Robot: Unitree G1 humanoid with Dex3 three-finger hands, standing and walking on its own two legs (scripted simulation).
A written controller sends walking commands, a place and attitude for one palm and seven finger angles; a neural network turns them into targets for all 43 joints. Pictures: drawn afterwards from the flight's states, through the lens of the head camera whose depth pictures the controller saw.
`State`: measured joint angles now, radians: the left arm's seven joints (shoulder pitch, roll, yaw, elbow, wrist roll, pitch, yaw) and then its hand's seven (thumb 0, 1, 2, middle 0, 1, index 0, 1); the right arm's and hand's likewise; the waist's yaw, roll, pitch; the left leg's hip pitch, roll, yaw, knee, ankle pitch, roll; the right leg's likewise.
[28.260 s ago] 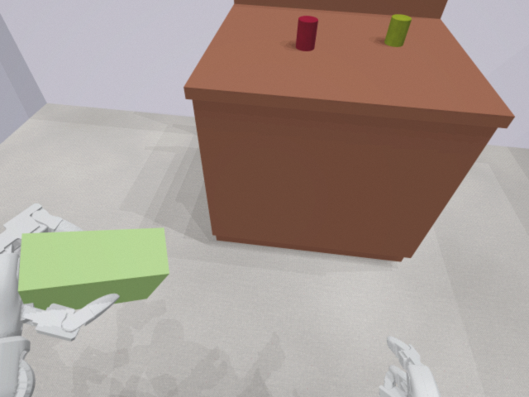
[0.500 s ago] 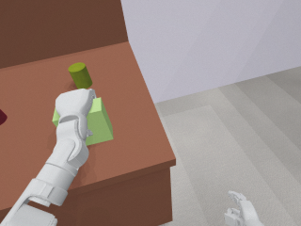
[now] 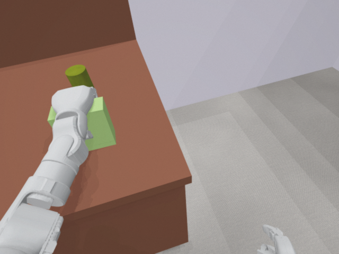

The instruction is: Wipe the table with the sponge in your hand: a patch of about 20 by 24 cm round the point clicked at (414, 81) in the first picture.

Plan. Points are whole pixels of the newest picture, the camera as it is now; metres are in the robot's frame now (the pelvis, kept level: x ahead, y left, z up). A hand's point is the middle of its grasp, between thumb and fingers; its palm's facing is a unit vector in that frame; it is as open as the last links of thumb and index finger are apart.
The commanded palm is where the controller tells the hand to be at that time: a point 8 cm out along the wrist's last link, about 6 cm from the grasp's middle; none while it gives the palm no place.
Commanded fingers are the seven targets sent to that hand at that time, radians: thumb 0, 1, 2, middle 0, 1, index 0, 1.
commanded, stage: wipe forward along the middle lane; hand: left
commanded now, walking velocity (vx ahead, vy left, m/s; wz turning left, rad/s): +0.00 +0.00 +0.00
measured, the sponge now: (88, 132) +0.39 +0.26 +0.07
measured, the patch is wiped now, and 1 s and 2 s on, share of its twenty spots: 1.00 1.00 1.00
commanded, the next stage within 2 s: slide back across to the first lane in 0.26 s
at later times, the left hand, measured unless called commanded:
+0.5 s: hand (79, 104) +0.44 +0.28 +0.13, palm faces -0.06 +0.00 -1.00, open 9.7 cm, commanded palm +0.41 +0.29 +0.17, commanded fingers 0.00 0.10 1.30 -1.20 -1.60 -1.20 -1.60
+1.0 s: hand (53, 111) +0.41 +0.34 +0.13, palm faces -0.04 -0.01 -1.00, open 9.7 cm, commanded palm +0.38 +0.34 +0.18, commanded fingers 0.00 0.10 1.30 -1.20 -1.60 -1.20 -1.60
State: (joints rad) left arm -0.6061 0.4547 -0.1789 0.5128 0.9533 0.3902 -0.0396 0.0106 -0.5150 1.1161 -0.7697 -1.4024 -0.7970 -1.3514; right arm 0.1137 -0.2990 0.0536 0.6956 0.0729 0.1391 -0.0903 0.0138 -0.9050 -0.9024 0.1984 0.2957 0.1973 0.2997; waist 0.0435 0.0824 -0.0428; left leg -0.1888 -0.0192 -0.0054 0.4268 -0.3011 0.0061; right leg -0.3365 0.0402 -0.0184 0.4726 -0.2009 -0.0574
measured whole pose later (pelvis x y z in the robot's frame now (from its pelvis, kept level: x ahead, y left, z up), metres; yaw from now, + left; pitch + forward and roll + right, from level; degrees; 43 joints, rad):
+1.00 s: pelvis +0.03 +0.04 +0.01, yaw +1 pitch +5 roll -1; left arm -0.57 0.54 -0.10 0.47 0.95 0.27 -0.09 0.00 -0.51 1.12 -0.76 -1.41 -0.78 -1.38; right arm 0.10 -0.30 0.03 0.68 0.06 0.16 -0.07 0.01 -0.90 -0.90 0.20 0.30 0.20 0.30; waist 0.07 0.09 -0.03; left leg -0.12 -0.05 -0.02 0.33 -0.28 0.06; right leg -0.25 0.01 -0.02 0.35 -0.18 -0.01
